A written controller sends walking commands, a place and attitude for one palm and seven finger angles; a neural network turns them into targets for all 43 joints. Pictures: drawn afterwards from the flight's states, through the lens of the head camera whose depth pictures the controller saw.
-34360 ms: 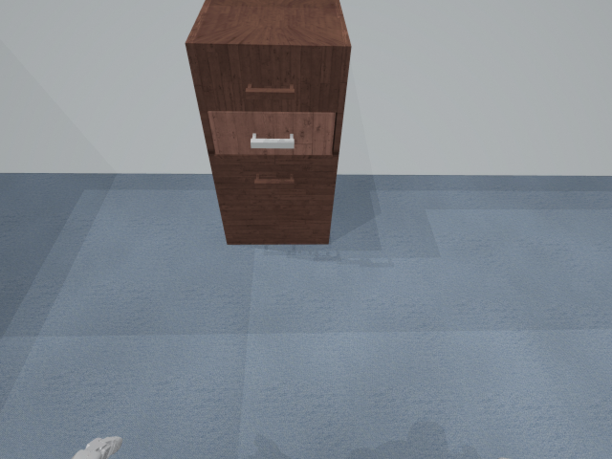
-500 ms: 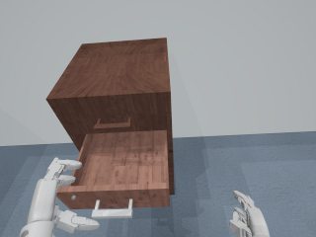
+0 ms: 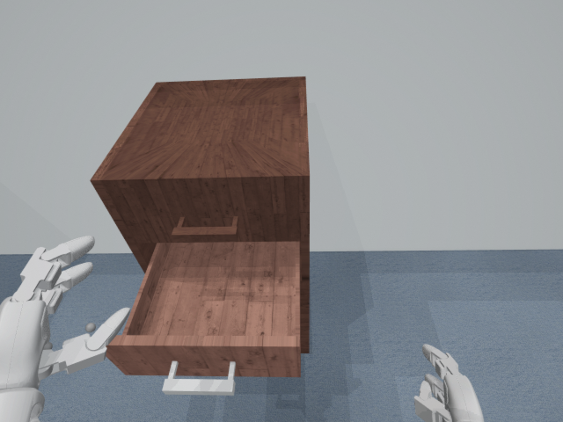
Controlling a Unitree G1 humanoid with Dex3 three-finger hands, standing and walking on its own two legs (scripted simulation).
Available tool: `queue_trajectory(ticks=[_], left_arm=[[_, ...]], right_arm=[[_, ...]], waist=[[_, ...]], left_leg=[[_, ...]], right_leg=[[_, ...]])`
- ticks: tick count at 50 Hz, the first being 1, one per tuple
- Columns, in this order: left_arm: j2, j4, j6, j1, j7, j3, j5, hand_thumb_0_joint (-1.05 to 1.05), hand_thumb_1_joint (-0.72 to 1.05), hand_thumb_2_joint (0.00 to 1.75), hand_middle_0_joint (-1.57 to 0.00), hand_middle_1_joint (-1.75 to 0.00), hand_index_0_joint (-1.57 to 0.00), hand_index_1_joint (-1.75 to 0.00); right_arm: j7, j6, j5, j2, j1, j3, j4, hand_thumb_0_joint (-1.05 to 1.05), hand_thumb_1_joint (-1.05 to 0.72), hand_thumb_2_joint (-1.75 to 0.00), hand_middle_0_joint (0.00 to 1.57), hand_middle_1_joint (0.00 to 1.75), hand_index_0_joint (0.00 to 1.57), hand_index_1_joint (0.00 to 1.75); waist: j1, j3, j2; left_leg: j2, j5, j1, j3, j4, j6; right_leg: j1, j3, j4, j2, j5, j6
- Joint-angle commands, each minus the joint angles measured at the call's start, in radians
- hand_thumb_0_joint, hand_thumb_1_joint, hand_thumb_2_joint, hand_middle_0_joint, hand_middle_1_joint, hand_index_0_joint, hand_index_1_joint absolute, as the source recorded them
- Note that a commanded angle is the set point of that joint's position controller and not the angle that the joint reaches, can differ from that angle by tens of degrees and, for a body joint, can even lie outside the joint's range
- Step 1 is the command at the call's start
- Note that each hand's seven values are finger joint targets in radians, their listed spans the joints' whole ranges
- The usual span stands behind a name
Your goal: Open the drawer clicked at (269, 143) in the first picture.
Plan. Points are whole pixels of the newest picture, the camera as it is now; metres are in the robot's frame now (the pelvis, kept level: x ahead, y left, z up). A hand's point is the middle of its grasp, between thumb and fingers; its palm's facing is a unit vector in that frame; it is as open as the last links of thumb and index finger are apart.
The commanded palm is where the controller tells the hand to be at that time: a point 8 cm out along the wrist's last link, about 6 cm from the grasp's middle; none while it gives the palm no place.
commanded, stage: draw the hand back to the body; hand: left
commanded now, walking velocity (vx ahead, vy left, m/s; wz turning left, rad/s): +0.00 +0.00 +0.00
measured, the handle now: (201, 376) +0.25 +0.21 -0.22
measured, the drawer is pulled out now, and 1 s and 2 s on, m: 0.25 0.25 0.25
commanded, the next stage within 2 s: step back with the hand held close in 0.36 s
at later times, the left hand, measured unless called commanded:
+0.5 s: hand (76, 326) +0.17 +0.23 +0.16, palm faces +0.36 -0.83 -0.43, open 7.4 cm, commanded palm +0.12 +0.28 +0.18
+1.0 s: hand (43, 341) +0.16 +0.26 +0.16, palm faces +0.27 -0.81 -0.53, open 7.4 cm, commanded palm +0.09 +0.30 +0.18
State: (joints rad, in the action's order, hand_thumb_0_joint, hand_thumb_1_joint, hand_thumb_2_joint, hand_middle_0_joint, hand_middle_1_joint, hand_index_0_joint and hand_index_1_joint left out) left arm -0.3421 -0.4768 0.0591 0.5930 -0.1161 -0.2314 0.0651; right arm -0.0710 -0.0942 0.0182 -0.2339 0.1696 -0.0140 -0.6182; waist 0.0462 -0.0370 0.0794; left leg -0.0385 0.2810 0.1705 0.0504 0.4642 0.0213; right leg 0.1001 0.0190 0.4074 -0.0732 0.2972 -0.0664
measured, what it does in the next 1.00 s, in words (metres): stands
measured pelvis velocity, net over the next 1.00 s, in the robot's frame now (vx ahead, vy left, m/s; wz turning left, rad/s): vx -0.04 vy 0.02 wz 0.00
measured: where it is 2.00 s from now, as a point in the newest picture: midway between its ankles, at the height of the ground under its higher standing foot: outside the picture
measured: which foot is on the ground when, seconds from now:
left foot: down 0.00-1.00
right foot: down 0.00-1.00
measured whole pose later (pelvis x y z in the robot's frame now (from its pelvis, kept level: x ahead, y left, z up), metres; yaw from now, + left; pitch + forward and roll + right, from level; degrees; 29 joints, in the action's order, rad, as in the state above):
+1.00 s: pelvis -0.04 +0.02 +0.00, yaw +0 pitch +4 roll -1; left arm -0.46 -0.67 0.14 0.69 -0.14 -0.39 0.05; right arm -0.07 0.01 0.01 -0.20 0.12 0.01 -0.56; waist -0.02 0.01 -0.01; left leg -0.05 0.22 0.36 0.04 0.51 0.05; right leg 0.29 0.02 0.46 -0.06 0.24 -0.04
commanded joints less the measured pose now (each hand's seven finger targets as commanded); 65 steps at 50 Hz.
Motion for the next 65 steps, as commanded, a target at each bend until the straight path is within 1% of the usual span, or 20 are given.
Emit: queue_trajectory(ticks=[1, 2, 6, 8, 15, 22, 23, 24, 26, 30, 35, 39, 47, 50, 55, 57, 60, 62, 64, 65], left_arm=[[-0.166, -0.227, 0.082, -0.065, -0.023, -0.159, 0.015, 0.00, 0.65, 0.80, -0.22, -0.46, -0.22, -0.46], [-0.183, -0.249, 0.084, -0.082, -0.023, -0.179, 0.016, 0.00, 0.69, 0.81, -0.22, -0.43, -0.22, -0.43], [-0.120, -0.158, 0.081, -0.049, -0.009, -0.134, 0.022, 0.00, 0.83, 0.87, -0.21, -0.34, -0.21, -0.34], [-0.133, -0.122, 0.083, -0.073, -0.006, -0.143, 0.016, 0.00, 0.90, 0.90, -0.20, -0.30, -0.20, -0.30], [-0.192, -0.224, 0.099, -0.092, -0.014, -0.180, 0.015, 0.00, 0.90, 0.90, -0.20, -0.30, -0.20, -0.30], [-0.155, -0.199, 0.084, -0.088, -0.016, -0.157, 0.016, 0.00, 0.90, 0.90, -0.20, -0.30, -0.20, -0.30], [-0.168, -0.168, 0.090, -0.091, -0.016, -0.171, 0.011, 0.00, 0.90, 0.90, -0.20, -0.30, -0.20, -0.30], [-0.328, -0.324, 0.140, -0.254, -0.031, -0.329, 0.003, 0.00, 0.90, 0.90, -0.20, -0.30, -0.20, -0.30], [-0.192, -0.163, 0.144, -0.087, -0.013, -0.236, -0.009, 0.00, 0.90, 0.90, -0.20, -0.30, -0.20, -0.30], [-0.139, -0.161, 0.156, 0.037, -0.001, -0.194, -0.019, 0.00, 0.90, 0.90, -0.20, -0.30, -0.20, -0.30], [-0.193, -0.303, 0.158, 0.101, -0.019, -0.240, -0.021, 0.00, 0.90, 0.90, -0.20, -0.30, -0.20, -0.30], [-0.235, -0.371, 0.147, 0.122, -0.042, -0.271, -0.010, 0.00, 0.90, 0.90, -0.20, -0.30, -0.20, -0.30], [-0.241, -0.381, 0.139, 0.139, -0.046, -0.285, -0.003, 0.00, 0.90, 0.90, -0.20, -0.30, -0.20, -0.30], [-0.206, -0.362, 0.140, 0.140, -0.048, -0.256, -0.010, 0.00, 0.90, 0.90, -0.20, -0.30, -0.20, -0.30], [-0.183, -0.383, 0.139, 0.113, -0.073, -0.242, -0.029, 0.00, 0.90, 0.90, -0.20, -0.30, -0.20, -0.30], [-0.211, -0.415, 0.139, 0.082, -0.085, -0.259, -0.029, 0.00, 0.90, 0.90, -0.20, -0.30, -0.20, -0.30], [-0.194, -0.403, 0.140, 0.091, -0.089, -0.245, -0.027, 0.00, 0.90, 0.90, -0.20, -0.30, -0.20, -0.30], [-0.209, -0.400, 0.143, 0.038, -0.093, -0.256, -0.028, 0.00, 0.90, 0.90, -0.20, -0.30, -0.20, -0.30], [-0.188, -0.370, 0.149, 0.027, -0.100, -0.217, -0.027, 0.00, 0.90, 0.90, -0.20, -0.30, -0.20, -0.30], [-0.206, -0.358, 0.155, 0.031, -0.096, -0.227, -0.026, 0.00, 0.90, 0.90, -0.20, -0.30, -0.20, -0.30]], right_arm=[[-0.007, -0.054, 0.009, -0.068, -0.144, 0.030, 0.175, 0.00, -0.90, -0.90, 0.20, 0.30, 0.20, 0.30], [-0.007, -0.055, 0.009, -0.071, -0.150, 0.032, 0.174, 0.00, -0.90, -0.90, 0.20, 0.30, 0.20, 0.30], [-0.001, -0.045, 0.009, -0.071, -0.155, 0.036, 0.170, 0.00, -0.90, -0.90, 0.20, 0.30, 0.20, 0.30], [0.001, -0.039, 0.002, -0.084, -0.156, 0.037, 0.153, 0.00, -0.90, -0.90, 0.20, 0.30, 0.20, 0.30], [-0.005, -0.049, -0.001, -0.078, -0.161, 0.034, 0.170, 0.00, -0.90, -0.90, 0.20, 0.30, 0.20, 0.30], [-0.007, -0.050, 0.003, -0.073, -0.169, 0.036, 0.161, 0.00, -0.90, -0.90, 0.20, 0.30, 0.20, 0.30], [-0.006, -0.049, -0.003, -0.080, -0.167, 0.037, 0.148, 0.00, -0.90, -0.90, 0.20, 0.30, 0.20, 0.30], [-0.004, -0.034, 0.010, -0.099, -0.131, 0.041, 0.207, 0.00, -0.90, -0.90, 0.20, 0.30, 0.20, 0.30], [0.004, -0.009, 0.002, -0.089, -0.151, 0.052, 0.176, 0.00, -0.90, -0.90, 0.20, 0.30, 0.20, 0.30], [0.019, 0.028, -0.002, -0.108, -0.147, 0.061, 0.185, 0.00, -0.90, -0.90, 0.20, 0.30, 0.20, 0.30], [0.008, 0.055, -0.004, -0.107, -0.138, 0.076, 0.216, 0.00, -0.90, -0.90, 0.20, 0.30, 0.20, 0.30], [-0.009, 0.062, 0.005, -0.102, -0.140, 0.078, 0.235, 0.00, -0.90, -0.90, 0.20, 0.30, 0.20, 0.30], [-0.015, 0.049, 0.001, -0.101, -0.130, 0.083, 0.219, 0.00, -0.90, -0.90, 0.20, 0.30, 0.20, 0.30], [-0.009, 0.045, -0.017, -0.104, -0.115, 0.078, 0.212, 0.00, -0.90, -0.90, 0.20, 0.30, 0.20, 0.30], [-0.023, 0.008, -0.050, -0.112, -0.084, 0.073, 0.204, 0.00, -0.90, -0.90, 0.20, 0.30, 0.20, 0.30], [-0.028, -0.011, -0.048, -0.108, -0.077, 0.074, 0.206, 0.00, -0.90, -0.90, 0.20, 0.30, 0.20, 0.30], [-0.028, -0.006, -0.046, -0.108, -0.067, 0.073, 0.197, 0.00, -0.90, -0.90, 0.20, 0.30, 0.20, 0.30], [-0.027, -0.012, -0.043, -0.107, -0.058, 0.084, 0.193, 0.00, -0.90, -0.90, 0.20, 0.30, 0.20, 0.30], [-0.018, 0.001, -0.029, -0.096, -0.046, 0.087, 0.175, 0.00, -0.90, -0.90, 0.20, 0.30, 0.20, 0.30], [-0.008, 0.003, -0.025, -0.092, -0.063, 0.084, 0.164, 0.00, -0.90, -0.90, 0.20, 0.30, 0.20, 0.30]], waist=[[-0.005, -0.057, -0.038], [0.001, -0.060, -0.005], [-0.008, -0.001, -0.080], [-0.005, 0.026, -0.058], [0.009, -0.081, -0.012], [0.000, -0.016, -0.021], [0.002, -0.010, -0.037], [-0.024, 0.094, -0.056], [-0.035, 0.071, -0.132], [-0.035, -0.060, -0.066], [-0.046, -0.184, -0.081], [-0.054, -0.207, -0.027], [-0.057, -0.182, 0.019], [-0.057, -0.130, 0.049], [-0.064, -0.081, 0.097], [-0.069, -0.086, 0.060], [-0.074, -0.100, -0.028], [-0.090, -0.071, -0.092], [-0.090, -0.049, -0.181], [-0.082, -0.062, -0.193]], left_leg=[[0.056, -0.327, -0.102, -0.022, -0.027, 0.006], [0.051, -0.326, -0.101, -0.026, -0.030, 0.003], [0.057, -0.282, -0.090, -0.022, -0.045, 0.009], [0.046, -0.256, -0.088, -0.026, -0.054, 0.007], [0.043, -0.265, -0.122, -0.029, -0.051, 0.011], [0.049, -0.274, -0.103, -0.025, -0.060, 0.006], [0.045, -0.261, -0.112, -0.027, -0.063, 0.008], [0.058, -0.205, -0.023, 0.036, -0.025, 0.022], [0.058, -0.183, -0.020, 0.041, 0.005, 0.023], [0.060, -0.257, -0.014, 0.026, 0.006, 0.026], [0.091, -0.428, -0.004, 0.039, 0.014, 0.024], [0.121, -0.521, 0.045, 0.062, 0.028, 0.017], [0.172, -0.506, 0.105, 0.115, -0.019, 0.023], [0.208, -0.383, 0.200, 0.162, -0.080, 0.045], [0.242, -0.119, 0.384, 0.213, -0.136, 0.071], [0.241, -0.116, 0.377, 0.209, -0.090, 0.061], [0.157, 0.038, 0.374, 0.165, 0.023, 0.036], [0.070, 0.162, 0.310, 0.105, 0.173, -0.004], [0.017, 0.153, 0.192, 0.046, 0.383, -0.028], [0.023, 0.146, 0.178, 0.024, 0.420, -0.021]], right_leg=[[0.037, -0.006, -0.062, 0.095, -0.367, 0.053], [0.034, -0.008, -0.075, 0.092, -0.364, 0.050], [0.059, -0.005, -0.088, 0.088, -0.318, 0.057], [0.085, -0.003, -0.126, 0.078, -0.283, 0.056], [0.032, -0.022, -0.122, 0.090, -0.288, 0.054], [0.042, -0.019, -0.127, 0.087, -0.292, 0.052], [0.059, -0.014, -0.147, 0.082, -0.275, 0.054], [0.150, -0.133, -0.185, 0.130, -0.329, 0.061], [0.152, -0.136, -0.182, 0.156, -0.342, 0.068], [0.091, -0.094, -0.126, 0.151, -0.369, 0.078], [0.022, -0.053, -0.044, 0.131, -0.449, 0.072], [-0.001, -0.055, 0.017, 0.136, -0.476, 0.057], [0.044, -0.039, 0.076, 0.103, -0.286, 0.048], [0.061, -0.026, 0.126, 0.072, -0.073, 0.054], [0.035, -0.031, 0.228, 0.041, 0.085, 0.057], [0.053, -0.054, 0.181, 0.061, 0.053, 0.051], [0.077, -0.130, 0.061, 0.113, -0.080, 0.028], [0.223, -0.292, -0.095, 0.239, 0.047, -0.041], [0.369, -0.370, -0.200, 0.362, 0.221, -0.095], [0.364, -0.342, -0.204, 0.377, 0.185, -0.102]])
